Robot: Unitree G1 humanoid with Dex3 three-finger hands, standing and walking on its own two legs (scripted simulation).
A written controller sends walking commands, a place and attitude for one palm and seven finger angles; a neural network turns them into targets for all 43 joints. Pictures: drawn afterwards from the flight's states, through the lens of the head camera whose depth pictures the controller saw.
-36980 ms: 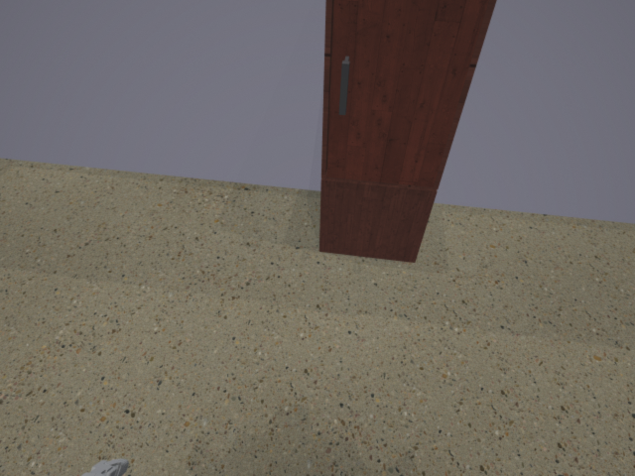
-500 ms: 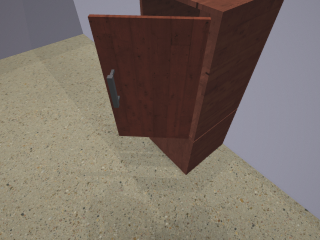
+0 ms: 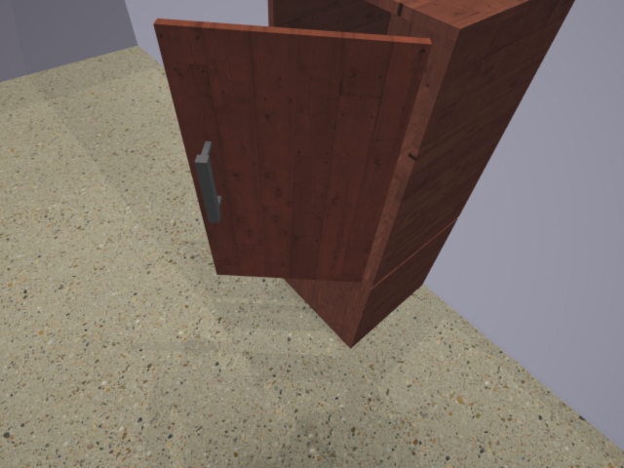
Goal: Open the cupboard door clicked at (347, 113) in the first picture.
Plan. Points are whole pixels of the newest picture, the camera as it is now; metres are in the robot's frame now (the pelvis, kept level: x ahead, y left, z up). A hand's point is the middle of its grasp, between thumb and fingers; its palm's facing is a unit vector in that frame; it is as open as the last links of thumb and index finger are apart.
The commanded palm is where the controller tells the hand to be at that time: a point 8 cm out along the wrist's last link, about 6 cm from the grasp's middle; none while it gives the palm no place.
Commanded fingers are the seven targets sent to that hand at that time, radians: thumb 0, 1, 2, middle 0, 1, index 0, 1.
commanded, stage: come to a stop and stand still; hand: left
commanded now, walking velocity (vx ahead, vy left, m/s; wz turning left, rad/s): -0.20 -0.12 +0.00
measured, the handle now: (211, 183) +0.55 +0.21 +0.00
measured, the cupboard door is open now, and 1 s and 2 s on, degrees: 47 47 47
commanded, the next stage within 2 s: look again from close up in 1.36 s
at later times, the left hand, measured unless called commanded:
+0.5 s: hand out of the picture +0.12 +0.16 -0.16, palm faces +0.06 -0.98 -0.21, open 7.3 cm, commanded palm none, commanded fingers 0.00 0.90 0.90 -0.20 -0.30 -0.20 -0.30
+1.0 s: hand out of the picture -0.02 +0.18 -0.16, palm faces +0.06 -0.98 -0.20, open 7.4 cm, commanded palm none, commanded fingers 0.00 0.90 0.90 -0.20 -0.30 -0.20 -0.30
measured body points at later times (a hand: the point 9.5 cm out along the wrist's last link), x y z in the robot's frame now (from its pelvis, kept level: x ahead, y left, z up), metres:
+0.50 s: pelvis +0.03 -0.02 +0.00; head +0.06 -0.02 +0.45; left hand +0.12 +0.21 -0.15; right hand +0.09 -0.26 -0.15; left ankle -0.01 +0.11 -0.68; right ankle +0.11 -0.12 -0.73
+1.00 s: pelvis -0.01 +0.01 +0.01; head +0.01 +0.00 +0.46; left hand -0.03 +0.23 -0.14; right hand +0.01 -0.22 -0.15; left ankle +0.00 +0.11 -0.73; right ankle -0.04 -0.10 -0.73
